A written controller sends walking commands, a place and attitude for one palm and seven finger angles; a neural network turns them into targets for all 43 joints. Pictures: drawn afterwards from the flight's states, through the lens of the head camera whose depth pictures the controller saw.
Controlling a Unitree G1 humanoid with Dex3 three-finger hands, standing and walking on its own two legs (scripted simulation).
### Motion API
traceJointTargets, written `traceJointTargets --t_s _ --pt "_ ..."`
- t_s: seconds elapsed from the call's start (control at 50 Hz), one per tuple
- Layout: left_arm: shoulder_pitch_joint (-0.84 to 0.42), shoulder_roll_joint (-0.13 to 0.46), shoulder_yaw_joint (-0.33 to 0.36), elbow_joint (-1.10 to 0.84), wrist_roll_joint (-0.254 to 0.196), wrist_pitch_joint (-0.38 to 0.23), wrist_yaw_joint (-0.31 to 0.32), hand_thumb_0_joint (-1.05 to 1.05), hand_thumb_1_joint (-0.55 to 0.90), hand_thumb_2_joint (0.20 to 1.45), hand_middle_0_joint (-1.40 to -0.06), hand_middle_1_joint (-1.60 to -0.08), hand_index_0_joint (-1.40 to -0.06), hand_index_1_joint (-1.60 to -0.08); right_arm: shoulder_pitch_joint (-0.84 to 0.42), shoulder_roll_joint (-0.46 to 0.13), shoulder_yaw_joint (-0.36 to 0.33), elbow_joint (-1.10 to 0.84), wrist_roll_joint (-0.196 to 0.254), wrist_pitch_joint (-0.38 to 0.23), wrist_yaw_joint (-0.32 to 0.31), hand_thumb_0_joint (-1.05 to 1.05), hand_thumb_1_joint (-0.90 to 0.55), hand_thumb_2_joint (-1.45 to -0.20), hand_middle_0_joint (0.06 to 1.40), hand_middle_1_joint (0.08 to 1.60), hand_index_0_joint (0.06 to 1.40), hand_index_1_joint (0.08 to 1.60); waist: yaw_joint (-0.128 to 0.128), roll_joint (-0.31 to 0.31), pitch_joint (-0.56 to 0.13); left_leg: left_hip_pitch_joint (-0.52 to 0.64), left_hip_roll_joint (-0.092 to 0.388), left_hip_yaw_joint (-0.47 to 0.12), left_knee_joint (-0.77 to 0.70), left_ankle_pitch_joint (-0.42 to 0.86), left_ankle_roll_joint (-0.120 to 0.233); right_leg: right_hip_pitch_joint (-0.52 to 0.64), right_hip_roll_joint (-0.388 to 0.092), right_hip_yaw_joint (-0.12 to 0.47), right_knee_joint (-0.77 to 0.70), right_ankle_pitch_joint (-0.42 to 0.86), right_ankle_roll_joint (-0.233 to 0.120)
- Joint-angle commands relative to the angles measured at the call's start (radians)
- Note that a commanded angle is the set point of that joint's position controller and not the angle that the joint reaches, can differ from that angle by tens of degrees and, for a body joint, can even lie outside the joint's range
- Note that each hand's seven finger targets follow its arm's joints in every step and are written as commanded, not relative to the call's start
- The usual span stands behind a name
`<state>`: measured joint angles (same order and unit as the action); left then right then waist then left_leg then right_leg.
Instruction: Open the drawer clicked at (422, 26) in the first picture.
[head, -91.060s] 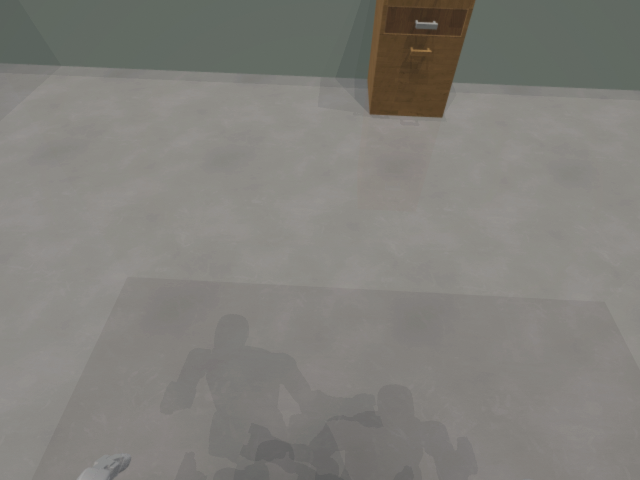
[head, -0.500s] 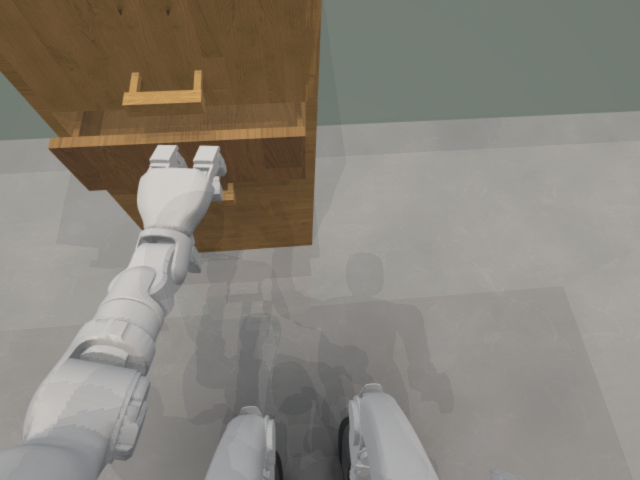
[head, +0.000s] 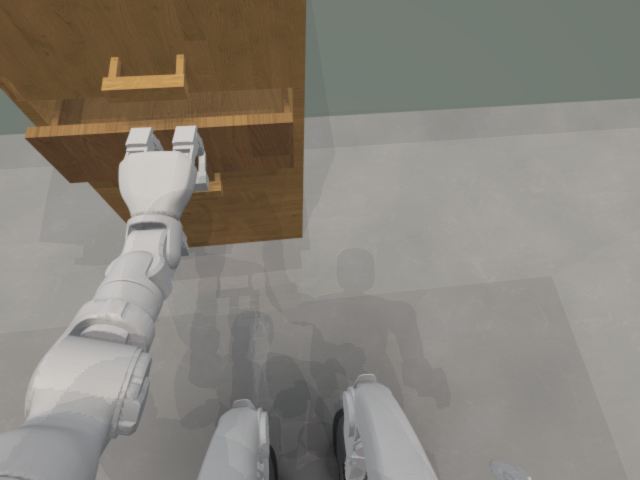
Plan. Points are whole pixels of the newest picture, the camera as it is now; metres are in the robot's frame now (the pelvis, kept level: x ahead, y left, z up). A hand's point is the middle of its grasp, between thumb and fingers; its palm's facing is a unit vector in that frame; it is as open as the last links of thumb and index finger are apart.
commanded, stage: lower the fingers behind the handle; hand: left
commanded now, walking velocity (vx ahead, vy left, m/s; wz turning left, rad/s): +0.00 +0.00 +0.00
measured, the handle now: (174, 171) +0.58 +0.19 -0.10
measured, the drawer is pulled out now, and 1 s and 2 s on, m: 0.07 0.06 0.06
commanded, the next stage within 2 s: lift the fingers back up to retry in 1.40 s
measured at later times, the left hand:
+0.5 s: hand (175, 218) +0.48 +0.18 -0.09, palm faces -0.01 -0.02 -1.00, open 13.9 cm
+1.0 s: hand (176, 214) +0.49 +0.18 -0.09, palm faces +0.01 +0.02 -1.00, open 13.7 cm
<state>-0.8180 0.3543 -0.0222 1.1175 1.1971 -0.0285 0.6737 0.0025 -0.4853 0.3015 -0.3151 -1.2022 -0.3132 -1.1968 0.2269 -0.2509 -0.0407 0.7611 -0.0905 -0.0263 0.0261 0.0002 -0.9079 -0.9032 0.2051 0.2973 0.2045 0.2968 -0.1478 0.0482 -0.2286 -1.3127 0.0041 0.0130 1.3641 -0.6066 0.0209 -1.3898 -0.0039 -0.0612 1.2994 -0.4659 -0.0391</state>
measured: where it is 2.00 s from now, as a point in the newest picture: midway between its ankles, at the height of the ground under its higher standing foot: outside the picture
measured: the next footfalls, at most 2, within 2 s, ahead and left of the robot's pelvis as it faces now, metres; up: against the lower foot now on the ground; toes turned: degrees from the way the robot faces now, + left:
none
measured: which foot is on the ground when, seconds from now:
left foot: down 0.00-1.00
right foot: down 0.00-1.00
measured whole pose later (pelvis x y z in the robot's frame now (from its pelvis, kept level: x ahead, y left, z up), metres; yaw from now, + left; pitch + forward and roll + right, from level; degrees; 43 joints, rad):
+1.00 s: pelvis -0.03 +0.00 -0.05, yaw +0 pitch +35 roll -1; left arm -0.93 0.39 -0.06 1.15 1.14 0.06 0.57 0.00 -0.48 0.30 -0.31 -1.22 -0.29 -1.33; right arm 0.25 -0.26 -0.02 0.75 -0.06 -0.07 0.04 0.00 -0.91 -0.90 0.20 0.30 0.20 0.30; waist -0.14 0.06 -0.23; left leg -1.54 0.00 0.02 1.57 -0.64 0.03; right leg -1.62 -0.02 -0.06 1.49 -0.48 -0.04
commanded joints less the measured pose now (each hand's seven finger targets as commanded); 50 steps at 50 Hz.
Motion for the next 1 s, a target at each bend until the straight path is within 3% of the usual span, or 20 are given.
traceJointTargets --t_s 0.0,0.02,0.06,0.12,0.16,0.24,0.28,0.34,0.44,0.5,0.52,0.58,0.6,0.68,0.74,0.76,0.78,0.88,0.92,0.98 --pt "-0.275 0.187 0.039 -0.072 -0.022 0.161 0.051 0.000 -0.500 0.300 -0.300 -1.200 -0.300 -1.200 0.129 -0.147 -0.048 -0.061 0.017 0.001 0.015 0.000 -0.900 -0.900 0.200 0.300 0.200 0.300 0.019 0.044 -0.526 0.191 -0.033 -0.002 -0.164 0.333 0.001 0.465 0.031 0.057 -0.126 0.273 0.001" --pt "-0.308 0.189 0.030 -0.093 -0.035 0.179 0.021 0.000 -0.500 0.300 -0.300 -1.200 -0.300 -1.200 0.134 -0.151 -0.051 -0.065 0.023 0.001 0.015 0.000 -0.900 -0.900 0.200 0.300 0.200 0.300 0.005 0.018 -0.581 0.203 -0.033 -0.009 -0.158 0.343 0.002 0.499 0.033 0.056 -0.117 0.300 0.004" --pt "-0.401 0.184 -0.003 -0.183 -0.065 0.178 -0.043 0.000 -0.500 0.300 -0.300 -1.200 -0.300 -1.200 0.151 -0.151 -0.060 -0.065 0.034 -0.005 0.006 0.000 -0.900 -0.900 0.200 0.300 0.200 0.300 -0.024 0.025 -0.666 0.241 -0.029 -0.016 -0.159 0.337 0.005 0.545 0.031 0.062 -0.129 0.327 0.015" --pt "-0.511 0.200 -0.015 -0.351 -0.104 0.096 -0.126 0.000 -0.500 0.300 -0.300 -1.200 -0.300 -1.200 0.169 -0.148 -0.069 -0.057 0.038 -0.024 -0.014 0.000 -0.900 -0.900 0.200 0.300 0.200 0.300 -0.053 0.027 -0.765 0.292 -0.033 -0.034 -0.144 0.349 0.014 0.580 0.027 0.070 -0.127 0.362 0.021" --pt "-0.439 0.220 0.002 -0.344 -0.098 0.039 -0.151 0.000 -0.500 0.300 -0.300 -1.200 -0.300 -1.200 0.187 -0.145 -0.069 -0.035 0.034 -0.034 -0.027 0.000 -0.900 -0.900 0.200 0.300 0.200 0.300 -0.043 0.027 -0.730 0.276 -0.035 -0.033 -0.134 0.361 0.019 0.570 0.025 0.074 -0.121 0.377 0.018" --pt "-0.295 0.181 -0.010 -0.157 -0.039 -0.007 -0.132 0.000 -0.500 0.300 -0.300 -1.200 -0.300 -1.200 0.181 -0.147 -0.052 0.003 0.023 -0.036 -0.025 0.000 -0.900 -0.900 0.200 0.300 0.200 0.300 -0.027 0.003 -0.443 0.154 -0.028 -0.037 -0.116 0.311 0.016 0.376 0.031 0.055 -0.101 0.259 0.003" --pt "-0.262 0.142 -0.027 -0.100 -0.032 -0.008 -0.107 0.000 -0.500 0.300 -0.300 -1.200 -0.300 -1.200 0.173 -0.143 -0.050 -0.002 0.018 -0.032 -0.014 0.000 -0.900 -0.900 0.200 0.300 0.200 0.300 -0.024 0.011 -0.377 0.122 -0.029 -0.037 -0.110 0.283 0.012 0.314 0.036 0.049 -0.099 0.210 -0.004" --pt "-0.241 0.161 0.006 -0.061 -0.041 0.014 -0.075 0.000 -0.500 0.300 -0.300 -1.200 -0.300 -1.200 0.165 -0.149 -0.046 -0.021 0.015 -0.026 0.001 0.000 -0.900 -0.900 0.200 0.300 0.200 0.300 -0.006 0.014 -0.373 0.081 -0.031 -0.027 -0.101 0.270 0.011 0.311 0.037 0.050 -0.084 0.195 -0.006" --pt "-0.332 0.235 0.059 -0.161 -0.024 0.029 -0.034 0.000 -0.500 0.300 -0.300 -1.200 -0.300 -1.200 0.164 -0.152 -0.054 -0.041 0.011 -0.023 0.008 0.000 -0.900 -0.900 0.200 0.300 0.200 0.300 -0.003 0.033 -0.539 0.081 -0.030 -0.025 -0.063 0.300 0.010 0.369 0.035 0.059 -0.034 0.245 -0.002" --pt "-0.362 0.226 0.053 -0.183 -0.017 0.048 -0.014 0.000 -0.500 0.300 -0.300 -1.200 -0.300 -1.200 0.171 -0.152 -0.062 -0.034 0.011 -0.023 0.011 0.000 -0.900 -0.900 0.200 0.300 0.200 0.300 -0.014 0.049 -0.603 0.117 -0.029 -0.031 -0.054 0.332 0.005 0.378 0.033 0.053 -0.018 0.278 0.002" --pt "-0.371 0.211 0.042 -0.165 -0.020 0.066 -0.015 0.000 -0.500 0.300 -0.300 -1.200 -0.300 -1.200 0.173 -0.152 -0.062 -0.030 0.012 -0.022 0.014 0.000 -0.900 -0.900 0.200 0.300 0.200 0.300 -0.027 0.039 -0.593 0.119 -0.026 -0.035 -0.050 0.329 0.005 0.360 0.034 0.049 -0.015 0.269 0.002" --pt "-0.353 0.169 0.005 -0.108 -0.037 0.111 -0.026 0.000 -0.500 0.300 -0.300 -1.200 -0.300 -1.200 0.167 -0.155 -0.059 -0.023 0.019 -0.020 0.016 0.000 -0.900 -0.900 0.200 0.300 0.200 0.300 -0.031 0.037 -0.538 0.098 -0.028 -0.038 -0.062 0.287 0.003 0.335 0.032 0.043 -0.028 0.225 0.005" --pt "-0.378 0.188 0.014 -0.103 -0.048 0.120 -0.031 0.000 -0.500 0.300 -0.300 -1.200 -0.300 -1.200 0.170 -0.159 -0.058 -0.022 0.023 -0.020 0.013 0.000 -0.900 -0.900 0.200 0.300 0.200 0.300 -0.040 0.006 -0.537 0.083 -0.025 -0.037 -0.060 0.259 0.007 0.336 0.032 0.047 -0.035 0.201 0.009" --pt "-0.375 0.219 0.009 -0.041 -0.058 0.143 -0.069 0.000 -0.500 0.300 -0.300 -1.200 -0.300 -1.200 0.161 -0.162 -0.040 -0.020 0.029 -0.028 0.005 0.000 -0.900 -0.900 0.200 0.300 0.200 0.300 -0.042 -0.019 -0.494 -0.003 -0.033 -0.027 -0.052 0.187 0.017 0.350 0.027 0.059 -0.037 0.152 0.013" --pt "-0.387 0.230 -0.001 -0.023 -0.053 0.136 -0.098 0.000 -0.500 0.300 -0.300 -1.200 -0.300 -1.200 0.158 -0.164 -0.030 -0.027 0.031 -0.036 0.000 0.000 -0.900 -0.900 0.200 0.300 0.200 0.300 -0.045 -0.012 -0.470 -0.048 -0.035 -0.020 -0.036 0.152 0.021 0.328 0.026 0.068 -0.031 0.118 0.013" --pt "-0.382 0.208 -0.014 -0.026 -0.052 0.132 -0.106 0.000 -0.500 0.300 -0.300 -1.200 -0.300 -1.200 0.167 -0.162 -0.033 -0.031 0.034 -0.038 0.000 0.000 -0.900 -0.900 0.200 0.300 0.200 0.300 -0.047 -0.006 -0.473 -0.042 -0.034 -0.022 -0.036 0.144 0.020 0.311 0.027 0.064 -0.028 0.104 0.010" --pt "-0.360 0.183 -0.031 0.004 -0.053 0.131 -0.112 0.000 -0.500 0.300 -0.300 -1.200 -0.300 -1.200 0.158 -0.161 -0.032 -0.028 0.032 -0.041 -0.001 0.000 -0.900 -0.900 0.200 0.300 0.200 0.300 -0.052 -0.015 -0.427 -0.062 -0.035 -0.022 -0.032 0.126 0.020 0.283 0.027 0.064 -0.031 0.085 0.011" --pt "-0.329 0.178 -0.031 0.003 -0.055 0.107 -0.135 0.000 -0.500 0.300 -0.300 -1.200 -0.300 -1.200 0.168 -0.162 -0.032 -0.040 0.034 -0.052 0.001 0.000 -0.900 -0.900 0.200 0.300 0.200 0.300 -0.046 -0.021 -0.419 -0.112 -0.035 -0.014 -0.001 0.111 0.022 0.257 0.027 0.067 -0.005 0.070 0.007" --pt "-0.345 0.203 -0.011 -0.004 -0.053 0.103 -0.140 0.000 -0.500 0.300 -0.300 -1.200 -0.300 -1.200 0.177 -0.166 -0.033 -0.042 0.036 -0.053 0.003 0.000 -0.900 -0.900 0.200 0.300 0.200 0.300 -0.044 -0.030 -0.426 -0.124 -0.033 -0.016 0.012 0.102 0.022 0.242 0.029 0.068 0.009 0.052 0.003" --pt "-0.356 0.176 -0.044 -0.006 -0.043 0.109 -0.133 0.000 -0.500 0.300 -0.300 -1.200 -0.300 -1.200 0.179 -0.167 -0.034 -0.042 0.038 -0.059 0.000 0.000 -0.900 -0.900 0.200 0.300 0.200 0.300 -0.052 -0.005 -0.414 -0.148 -0.034 -0.014 0.021 0.074 0.021 0.206 0.025 0.067 0.016 0.016 0.004"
